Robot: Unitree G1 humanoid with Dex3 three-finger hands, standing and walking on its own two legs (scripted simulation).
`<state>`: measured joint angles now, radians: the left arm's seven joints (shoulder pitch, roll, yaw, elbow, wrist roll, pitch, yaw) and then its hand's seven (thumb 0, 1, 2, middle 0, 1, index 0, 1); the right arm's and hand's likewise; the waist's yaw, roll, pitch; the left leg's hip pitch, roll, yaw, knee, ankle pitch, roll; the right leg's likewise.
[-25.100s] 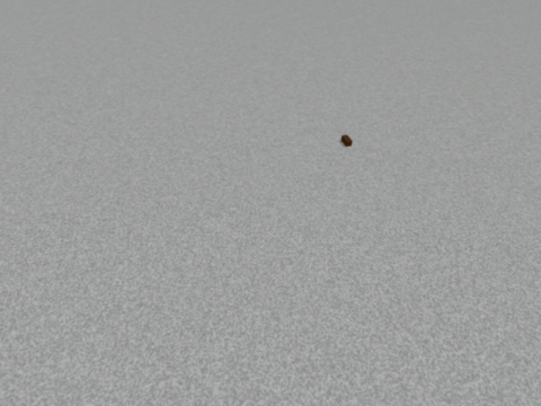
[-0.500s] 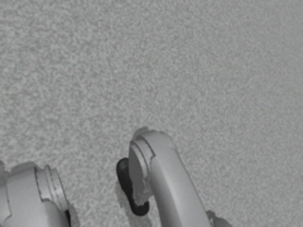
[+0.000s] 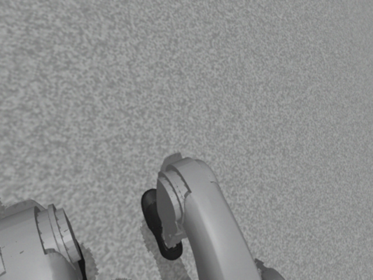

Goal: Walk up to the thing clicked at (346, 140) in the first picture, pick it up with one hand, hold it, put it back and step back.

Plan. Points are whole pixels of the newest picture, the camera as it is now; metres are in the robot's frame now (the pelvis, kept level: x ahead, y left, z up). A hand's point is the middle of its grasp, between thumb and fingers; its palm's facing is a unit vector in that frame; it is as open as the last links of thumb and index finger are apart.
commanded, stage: approach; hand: left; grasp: from above
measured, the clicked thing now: out of the picture +0.54 +0.34 -0.30
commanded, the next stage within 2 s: rest palm in 0.60 s
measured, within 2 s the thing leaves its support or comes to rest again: neither
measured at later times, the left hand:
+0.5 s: hand out of the picture +0.52 +0.34 -0.19, palm faces -0.44 -0.14 -0.88, open 9.7 cm
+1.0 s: hand out of the picture +0.52 +0.33 -0.21, palm faces -0.47 -0.15 -0.87, open 9.8 cm
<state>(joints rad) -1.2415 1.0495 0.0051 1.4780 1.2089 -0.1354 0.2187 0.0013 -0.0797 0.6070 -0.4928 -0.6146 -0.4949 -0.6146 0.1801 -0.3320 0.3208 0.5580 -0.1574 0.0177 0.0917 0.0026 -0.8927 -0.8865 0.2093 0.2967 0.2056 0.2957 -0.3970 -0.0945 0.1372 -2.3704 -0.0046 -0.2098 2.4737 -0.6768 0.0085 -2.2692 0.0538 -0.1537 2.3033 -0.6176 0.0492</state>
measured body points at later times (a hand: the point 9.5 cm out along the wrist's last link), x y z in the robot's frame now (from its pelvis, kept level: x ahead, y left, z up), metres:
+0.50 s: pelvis +0.00 +0.00 +0.00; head +0.29 +0.12 +0.33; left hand +0.54 +0.35 -0.14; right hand +0.03 -0.25 -0.06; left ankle +0.07 +0.12 -0.28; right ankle +0.12 -0.12 -0.28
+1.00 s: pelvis +0.00 +0.00 +0.00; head +0.29 +0.12 +0.32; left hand +0.54 +0.33 -0.16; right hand +0.03 -0.25 -0.06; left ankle +0.07 +0.12 -0.28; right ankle +0.12 -0.12 -0.28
